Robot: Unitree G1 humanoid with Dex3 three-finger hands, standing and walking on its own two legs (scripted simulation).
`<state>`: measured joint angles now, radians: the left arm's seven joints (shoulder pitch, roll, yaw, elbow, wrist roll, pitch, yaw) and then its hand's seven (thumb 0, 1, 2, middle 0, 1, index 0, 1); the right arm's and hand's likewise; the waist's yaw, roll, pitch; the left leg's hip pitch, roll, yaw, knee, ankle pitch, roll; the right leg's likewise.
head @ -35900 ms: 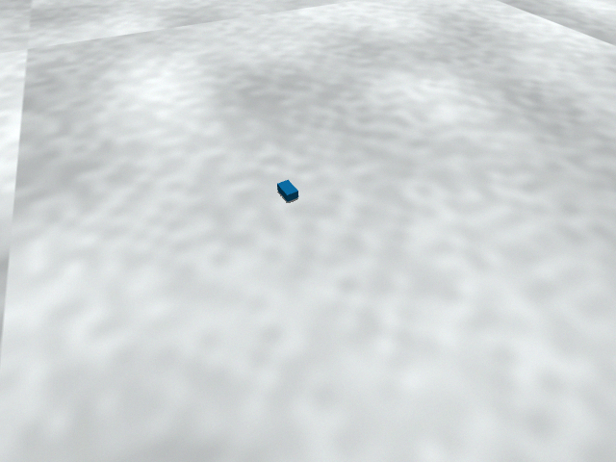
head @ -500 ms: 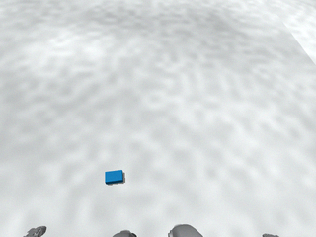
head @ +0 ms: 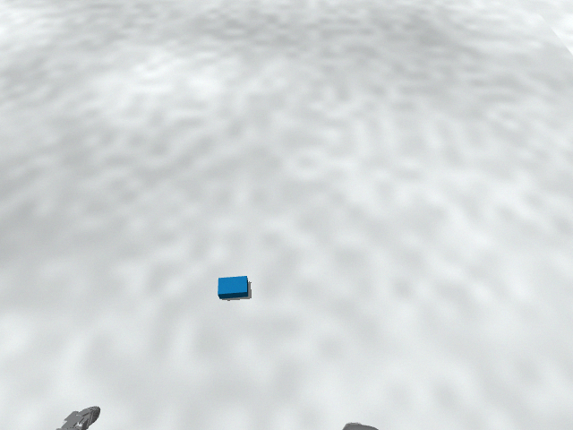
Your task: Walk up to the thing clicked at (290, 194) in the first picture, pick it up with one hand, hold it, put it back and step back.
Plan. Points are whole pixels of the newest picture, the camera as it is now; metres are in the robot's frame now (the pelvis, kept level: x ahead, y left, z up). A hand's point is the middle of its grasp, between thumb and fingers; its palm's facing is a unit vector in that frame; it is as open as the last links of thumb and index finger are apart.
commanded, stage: step back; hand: left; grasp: from above
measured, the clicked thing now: (233, 287) +0.65 +0.21 -0.73
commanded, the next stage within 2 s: none
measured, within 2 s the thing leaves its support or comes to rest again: neither
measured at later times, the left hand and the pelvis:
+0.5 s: hand out of the picture -0.08 +0.25 -0.14, palm faces -0.09 -0.91 -0.42, open 7.4 cm; pelvis -0.16 -0.01 +0.00, yaw -6 degrees
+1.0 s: hand out of the picture -0.21 +0.27 -0.14, palm faces -0.03 -0.92 -0.40, open 7.4 cm; pelvis -0.33 +0.00 +0.01, yaw -3 degrees
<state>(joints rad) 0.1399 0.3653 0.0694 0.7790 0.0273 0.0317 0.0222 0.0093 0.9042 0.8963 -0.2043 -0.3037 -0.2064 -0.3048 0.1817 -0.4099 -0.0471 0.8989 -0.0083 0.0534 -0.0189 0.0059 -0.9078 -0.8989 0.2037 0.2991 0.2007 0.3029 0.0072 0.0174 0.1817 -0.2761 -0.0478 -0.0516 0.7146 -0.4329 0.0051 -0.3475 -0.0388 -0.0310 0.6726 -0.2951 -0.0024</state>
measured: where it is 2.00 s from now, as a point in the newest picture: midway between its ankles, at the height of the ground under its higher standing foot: outside the picture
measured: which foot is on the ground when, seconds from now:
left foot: up 0.00-0.00, down 0.02-0.44, up 0.46-0.74, down 0.76-1.00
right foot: down 0.00-0.04, up 0.06-0.38, down 0.40-0.78, up 0.80-1.00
